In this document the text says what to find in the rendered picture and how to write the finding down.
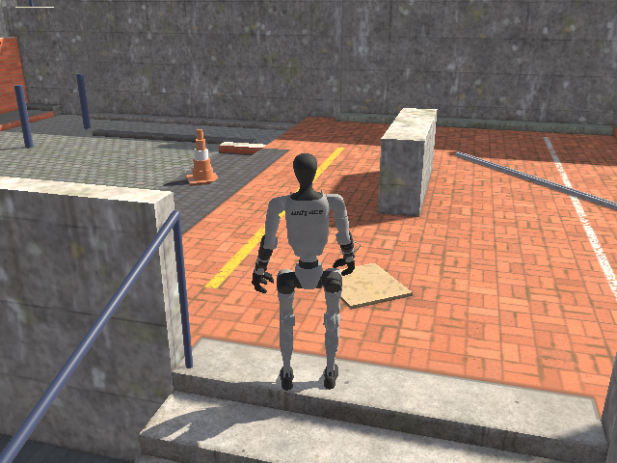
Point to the right robot hand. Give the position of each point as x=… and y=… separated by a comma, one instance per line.
x=341, y=262

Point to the right robot thigh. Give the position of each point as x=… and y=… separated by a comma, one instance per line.
x=332, y=283

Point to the robot right shin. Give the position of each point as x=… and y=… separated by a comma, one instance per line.
x=331, y=345

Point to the left robot upper arm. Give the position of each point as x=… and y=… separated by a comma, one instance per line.
x=275, y=207

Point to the robot right forearm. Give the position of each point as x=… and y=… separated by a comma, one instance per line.
x=348, y=250

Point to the robot left forearm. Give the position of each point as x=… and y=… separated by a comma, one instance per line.
x=262, y=258

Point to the left robot hand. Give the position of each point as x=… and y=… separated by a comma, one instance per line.
x=257, y=279

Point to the right robot upper arm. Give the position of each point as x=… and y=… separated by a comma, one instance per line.
x=337, y=204

